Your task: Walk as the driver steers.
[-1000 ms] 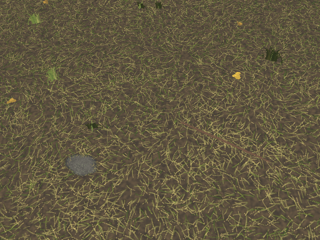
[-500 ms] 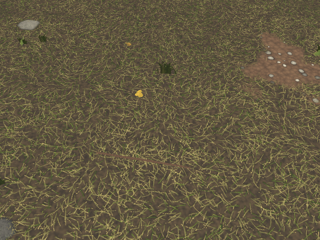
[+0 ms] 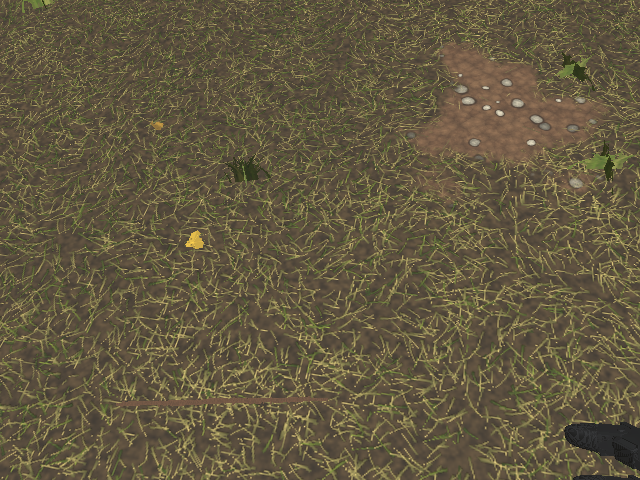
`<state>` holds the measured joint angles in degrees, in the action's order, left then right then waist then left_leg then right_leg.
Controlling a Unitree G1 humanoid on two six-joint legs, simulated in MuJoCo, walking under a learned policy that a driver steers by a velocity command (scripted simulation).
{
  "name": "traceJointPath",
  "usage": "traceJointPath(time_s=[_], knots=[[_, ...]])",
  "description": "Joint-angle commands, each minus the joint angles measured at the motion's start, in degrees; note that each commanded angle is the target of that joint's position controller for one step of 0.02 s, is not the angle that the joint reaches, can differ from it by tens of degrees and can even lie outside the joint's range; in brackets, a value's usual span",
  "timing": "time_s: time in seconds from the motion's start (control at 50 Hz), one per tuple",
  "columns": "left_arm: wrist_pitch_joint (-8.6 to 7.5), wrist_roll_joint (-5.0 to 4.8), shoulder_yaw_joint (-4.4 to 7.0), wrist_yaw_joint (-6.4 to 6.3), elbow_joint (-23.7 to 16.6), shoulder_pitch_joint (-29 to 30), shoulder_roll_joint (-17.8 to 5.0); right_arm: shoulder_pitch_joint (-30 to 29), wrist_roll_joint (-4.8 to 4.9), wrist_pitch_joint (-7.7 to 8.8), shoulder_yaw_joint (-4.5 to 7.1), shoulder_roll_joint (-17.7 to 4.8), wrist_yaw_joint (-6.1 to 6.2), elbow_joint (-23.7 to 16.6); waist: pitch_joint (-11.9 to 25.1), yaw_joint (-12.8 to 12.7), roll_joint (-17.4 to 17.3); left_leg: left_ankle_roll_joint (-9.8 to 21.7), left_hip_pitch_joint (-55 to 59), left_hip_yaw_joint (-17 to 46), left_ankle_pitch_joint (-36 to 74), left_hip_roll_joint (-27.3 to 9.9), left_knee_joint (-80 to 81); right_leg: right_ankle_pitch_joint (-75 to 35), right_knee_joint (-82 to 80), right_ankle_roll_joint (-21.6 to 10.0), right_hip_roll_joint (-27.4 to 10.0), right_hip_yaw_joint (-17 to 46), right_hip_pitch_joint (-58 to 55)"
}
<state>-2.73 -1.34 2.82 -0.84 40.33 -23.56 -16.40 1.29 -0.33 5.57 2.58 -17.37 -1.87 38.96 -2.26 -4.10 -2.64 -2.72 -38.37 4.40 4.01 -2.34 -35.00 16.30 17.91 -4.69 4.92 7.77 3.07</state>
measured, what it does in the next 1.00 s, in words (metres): walks ahead: left foot, then right foot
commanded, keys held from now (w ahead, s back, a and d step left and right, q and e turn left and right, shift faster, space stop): w+e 0.14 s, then w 0.46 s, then no key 0.40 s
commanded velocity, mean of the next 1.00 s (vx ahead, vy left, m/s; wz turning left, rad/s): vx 0.39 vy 0.00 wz -0.22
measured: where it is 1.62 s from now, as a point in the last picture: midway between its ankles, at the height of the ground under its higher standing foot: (413, 442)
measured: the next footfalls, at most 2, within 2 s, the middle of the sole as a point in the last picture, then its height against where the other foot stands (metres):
left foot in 0.14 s outside the picture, level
right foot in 0.64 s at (469, 457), level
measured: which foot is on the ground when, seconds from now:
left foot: up 0.00-0.12, down 0.14-0.64, up 0.66-1.00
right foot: down 0.00-0.16, up 0.18-0.62, down 0.64-1.00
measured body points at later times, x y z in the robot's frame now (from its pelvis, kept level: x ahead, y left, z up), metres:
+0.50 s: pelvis +0.29 +0.01 +0.00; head +0.33 +0.00 +0.45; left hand +0.55 +0.20 -0.08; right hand +0.24 -0.27 -0.13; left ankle +0.25 +0.13 -0.75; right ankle +0.42 -0.17 -0.70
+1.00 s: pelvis +0.49 -0.08 +0.00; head +0.52 -0.09 +0.44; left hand +0.64 +0.17 -0.12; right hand +0.60 -0.36 -0.11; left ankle +0.60 +0.04 -0.73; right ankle +0.47 -0.17 -0.75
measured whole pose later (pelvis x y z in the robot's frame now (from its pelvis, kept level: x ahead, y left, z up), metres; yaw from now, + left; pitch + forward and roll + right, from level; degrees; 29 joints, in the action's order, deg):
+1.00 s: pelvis +0.49 -0.08 +0.00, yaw -12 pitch +1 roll -2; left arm -2.6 0.5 2.0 0.7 47.5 -12.5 -15.0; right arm 6.6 -0.5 0.5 1.2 -16.2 0.5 45.2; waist -2.1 -2.1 -2.6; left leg -1.8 -24.2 2.0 -7.8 -3.4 -33.8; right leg 11.9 21.8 -2.8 3.6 -2.6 10.5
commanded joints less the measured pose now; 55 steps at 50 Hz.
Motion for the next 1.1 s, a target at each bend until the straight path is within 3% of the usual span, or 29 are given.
traceJointPath(time_s=[0.02, 0.1, 0.12, 0.14, 0.16, 0.18, 0.2, 0.22, 0.24, 0.28, 0.36, 0.46, 0.54, 0.58, 0.62, 0.64, 0.66, 0.68, 0.7, 0.72, 0.76, 0.82, 0.86, 0.94, 1.0, 1.02, 1.04, 1.06, 1.1], knots=[[-0.48, -0.62, 3.28, -0.73, -1.3, -1.7, -10.4, -8.5, 0.51, 1.43, 0.91, -4.3, -0.65, -6.0, -1.3, -0.2, 7.4, 1.0, 5.3, -0.7, 3.6, 2.6, 5.9, -15.3, -3.4, -6.2, -13.2, 10.7, 3.8], [0.81, -0.25, 3.81, -1.25, -0.3, -0.9, -10.5, -4.3, 0.52, 2.03, 2.13, -6.5, -0.46, -5.3, 0.3, 2.4, 9.9, 3.7, 12.1, -1.0, -5.1, 3.3, 7.9, -25.8, 3.4, -4.5, -14.7, 14.0, -1.3], [1.04, -0.07, 3.56, -1.06, -0.7, 0.0, -9.8, 1.4, 0.36, 2.20, 3.09, -8.1, 0.03, -4.0, 4.2, 5.2, 10.2, 5.2, 20.7, -2.8, -5.3, 4.1, 9.5, -33.6, 9.4, -3.2, -12.4, 12.9, -0.9], [1.16, 0.47, 2.75, -0.69, -2.0, 1.7, -8.1, 9.8, -0.23, 2.27, 3.87, -9.9, 0.48, -3.0, 12.0, 9.6, 9.4, 8.2, 36.0, 0.4, -5.0, -0.5, 7.6, -31.8, 21.2, -1.4, -9.3, 11.3, 4.7], [0.91, 0.80, 1.29, -0.60, -2.9, -4.0, -3.3, 18.5, -1.28, 1.87, 4.94, -14.2, 1.00, -1.9, 23.1, 9.5, -1.8, 15.3, 58.9, 19.1, -11.1, -14.0, 6.4, -12.6, 41.7, 2.4, -2.4, 6.0, 21.6], [0.37, -0.47, 0.48, -0.52, -2.5, -9.2, -3.0, 20.4, -0.26, 1.47, 4.42, -11.9, 0.18, -0.1, 28.3, 7.5, -16.2, 20.3, 65.9, 40.8, -22.6, -21.5, 14.1, 17.3, 55.0, 4.3, 0.7, 4.4, 33.7], [0.23, -1.38, 1.70, -0.40, -1.4, -5.9, -8.1, 17.7, 0.76, 1.06, 3.28, -7.3, 0.28, -0.6, 19.0, 8.3, -8.8, 18.0, 58.5, 37.1, -30.6, -19.6, 17.0, 14.0, 59.1, 4.6, -3.2, 5.3, 38.3], [0.20, -1.17, 1.94, -0.30, -2.3, 0.3, -9.6, 14.8, 0.64, 0.52, 2.73, -5.4, 0.58, -0.7, 11.3, 8.7, -3.1, 16.0, 49.7, 28.0, -28.6, -17.1, 18.0, 9.5, 58.7, 4.7, -5.4, 2.4, 38.4], [-0.04, -0.33, 1.87, -0.27, -3.5, 4.6, -8.9, 12.4, 0.12, 0.25, 2.39, -4.8, 0.63, -0.2, 5.4, 7.5, 0.0, 15.6, 40.8, 22.1, -22.2, -14.9, 19.7, 6.8, 55.8, 4.6, -7.0, 0.9, 37.4], [-0.02, 0.12, 1.81, 0.12, -3.9, 5.7, -6.9, 10.7, -0.72, 0.57, 1.90, -3.8, 0.72, 0.5, 2.3, 4.9, -1.3, 15.3, 32.2, 15.3, -14.6, -11.7, 22.7, 4.0, 50.5, 4.0, -9.5, 0.5, 33.0], [0.13, 0.95, 0.37, 0.52, -4.7, 8.3, -3.1, 11.6, 0.69, 1.40, 2.50, -6.0, 0.69, 2.9, 0.7, 4.0, -1.7, 17.4, 29.0, 8.6, -7.1, -11.5, 27.1, 0.4, 39.2, 4.8, -11.2, -2.3, 33.2], [-1.48, 0.85, -0.69, 1.92, -6.4, 17.8, -2.2, 14.3, 1.58, 0.42, 2.80, -8.7, 0.90, 4.7, -0.4, 7.3, -0.5, 14.8, 28.9, 0.1, -2.9, -8.3, 27.6, -15.6, 20.9, 5.1, -9.9, -6.0, 28.4], [-1.77, 0.23, -0.26, 2.72, -8.6, 23.4, -3.7, 18.9, 2.19, -0.82, 3.00, -10.2, 0.95, 7.1, -1.3, 8.5, -1.2, 13.2, 35.0, 0.7, -2.1, -11.3, 25.3, -15.0, 14.4, 3.7, -8.5, -6.6, 27.6], [-1.86, 0.34, 0.37, 2.97, -8.6, 22.4, -5.0, 19.3, 2.29, -1.66, 3.14, -11.1, 1.22, 7.8, -0.4, 6.8, -1.7, 12.0, 37.9, 0.5, 3.6, -12.3, 21.8, -11.6, 12.0, 2.2, -7.3, -7.6, 24.3], [-1.78, 1.15, 2.53, 2.45, -5.3, 10.9, -8.7, 18.8, 2.01, -2.25, 2.43, -9.8, 1.63, 7.8, 6.8, 0.2, -0.7, 8.9, 35.2, -3.7, 18.1, -8.0, 5.9, -13.6, 8.4, -0.6, -4.9, -9.4, 6.5], [-1.53, 2.16, 3.72, 1.77, -3.9, 1.7, -13.0, 18.5, 0.28, -2.03, 1.00, -6.9, 1.94, 6.0, 15.3, -3.2, 4.8, 5.8, 25.2, -6.1, 5.5, -4.7, -10.7, -24.0, 11.0, -4.2, -14.9, 0.9, -9.5], [-1.08, 2.76, 4.26, 1.68, -3.6, 0.9, -17.5, 25.6, -0.16, -1.20, -1.06, -0.5, 1.70, 5.0, 22.2, 1.0, 19.9, 1.6, 5.2, -6.0, -35.0, 5.1, -30.3, -28.9, 7.2, -14.4, -28.9, 25.3, -24.6], [-0.92, 1.90, 3.03, 1.86, -3.9, 0.5, -11.7, 23.7, 0.84, -0.69, 0.37, -6.9, 1.58, 6.6, 23.3, -1.5, 13.2, 1.3, 2.0, 1.6, -39.9, 3.4, -37.2, -32.8, 5.5, -14.7, -28.0, 27.1, -22.6], [-1.04, 1.73, 2.12, 1.92, -4.0, 4.3, -9.5, 19.6, 2.03, -0.59, 1.05, -8.8, 1.43, 5.5, 15.7, -0.7, 11.0, 1.4, -0.8, 0.8, -37.1, 1.1, -38.6, -41.1, 6.0, -13.0, -26.0, 17.0, -16.7], [-1.18, 1.55, 1.62, 2.10, -3.9, 7.5, -7.7, 17.0, 1.68, -0.76, 0.84, -7.9, 1.68, 5.3, 12.3, 0.7, 7.1, 1.2, -0.2, -0.4, -33.9, -1.2, -35.9, -45.5, 5.6, -11.2, -22.9, 11.0, -11.0], [-1.29, 1.71, 1.07, 2.24, -3.6, 12.2, -5.9, 15.9, 0.82, -2.00, 0.95, -6.6, 1.99, 5.1, 8.4, 4.2, 6.6, 0.5, 5.5, -0.9, -29.0, -3.5, -29.6, -45.7, 1.8, -9.3, -19.6, 5.2, -0.4], [-2.04, 2.34, 1.07, 2.04, -2.1, 15.7, -5.6, 17.6, 0.40, -3.91, 0.06, -3.0, 2.45, 5.8, 7.9, 7.2, 7.7, -1.2, 14.4, -2.1, -23.9, -2.8, -19.2, -48.5, -1.4, -9.8, -17.5, -0.7, 8.5], [-1.89, 2.35, 1.35, 1.61, -0.9, 16.8, -6.7, 15.1, -0.16, -4.29, -0.47, -2.2, 2.67, 5.4, 7.9, 6.8, 8.6, -1.1, 17.9, -2.8, -18.4, -2.2, -10.8, -47.7, -1.6, -9.0, -16.0, -3.7, 10.4], [-0.99, 2.06, 1.32, 1.33, 2.7, 14.1, -7.5, 10.3, 0.06, -4.87, -0.07, -3.9, 2.58, 4.6, 8.0, 4.7, 8.0, 0.0, 20.9, -2.5, -11.6, -1.3, -2.9, -39.3, -1.2, -8.0, -16.7, -3.1, 8.9], [-0.37, 1.23, 0.69, 1.40, 4.4, 15.1, -6.5, 9.5, -0.57, -4.98, 0.37, -4.4, 2.52, 4.5, 6.4, 6.1, 6.9, 2.5, 26.7, -3.2, -7.4, -0.3, 6.7, -24.3, 1.7, -5.4, -15.3, -2.2, 10.7], [-0.39, 1.32, 0.11, 1.41, 5.4, 13.3, -4.9, 9.0, -1.08, -4.91, 0.61, -5.4, 2.69, 4.4, 5.8, 5.9, 5.1, 3.6, 29.9, -1.5, -0.1, -1.7, 11.2, -17.8, 3.4, -2.8, -12.9, -2.4, 11.6], [-0.55, 2.62, -0.34, 1.36, 6.0, 10.1, -3.7, 8.2, -1.14, -4.93, 1.16, -8.5, 3.16, 3.5, 6.9, 3.7, 0.3, 5.2, 34.0, 2.9, 12.6, -6.4, 10.8, -8.9, 6.6, 0.2, -9.2, -4.4, 13.2], [-0.45, 2.94, -0.57, 1.17, 7.5, 3.9, -2.5, 5.6, -0.93, -5.37, 1.17, -9.1, 3.46, 3.3, 8.1, -0.3, -6.2, 9.5, 34.7, 5.5, 11.5, -9.4, 9.6, 1.2, 6.4, 2.7, -5.9, -6.5, 14.3], [0.97, 2.55, -0.45, 0.25, 7.7, 8.8, -4.6, 2.6, -0.09, -5.74, 0.13, -3.8, 2.57, 3.1, 5.3, 2.5, -4.0, 8.3, 28.3, 3.8, -3.9, -5.4, 10.8, -0.6, 5.0, 4.3, -5.9, -7.4, 10.7]])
